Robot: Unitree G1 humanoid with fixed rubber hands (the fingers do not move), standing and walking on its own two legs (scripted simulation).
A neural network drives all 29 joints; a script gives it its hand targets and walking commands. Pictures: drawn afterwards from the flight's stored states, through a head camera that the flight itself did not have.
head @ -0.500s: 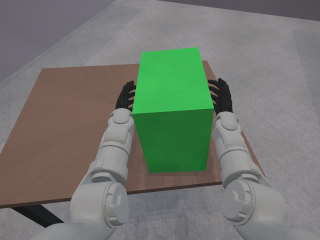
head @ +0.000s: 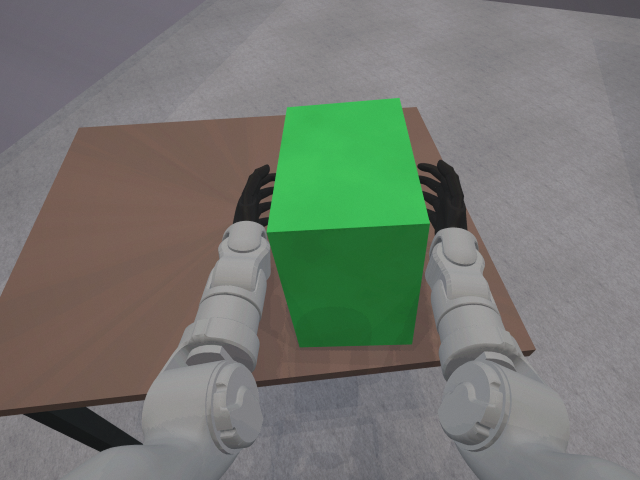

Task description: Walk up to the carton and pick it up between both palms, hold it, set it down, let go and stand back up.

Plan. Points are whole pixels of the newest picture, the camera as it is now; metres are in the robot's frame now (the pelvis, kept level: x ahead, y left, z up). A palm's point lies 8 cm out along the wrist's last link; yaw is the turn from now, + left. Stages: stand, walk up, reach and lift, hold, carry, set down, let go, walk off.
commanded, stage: set down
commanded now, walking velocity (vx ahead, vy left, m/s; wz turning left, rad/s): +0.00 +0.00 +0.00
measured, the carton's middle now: (348, 224) +0.45 -0.03 +0.04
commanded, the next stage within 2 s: none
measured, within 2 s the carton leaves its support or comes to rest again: rests again in 0.50 s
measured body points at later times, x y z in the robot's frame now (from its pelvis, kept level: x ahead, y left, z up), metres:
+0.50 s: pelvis +0.00 +0.00 +0.00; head +0.03 +0.00 +0.45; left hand +0.43 +0.10 +0.08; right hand +0.41 -0.16 +0.09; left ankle -0.03 +0.11 -0.75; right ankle +0.01 -0.10 -0.75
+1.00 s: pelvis -0.01 +0.00 +0.00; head +0.04 +0.01 +0.45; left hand +0.42 +0.10 +0.08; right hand +0.40 -0.16 +0.08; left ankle -0.03 +0.11 -0.75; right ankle +0.01 -0.10 -0.75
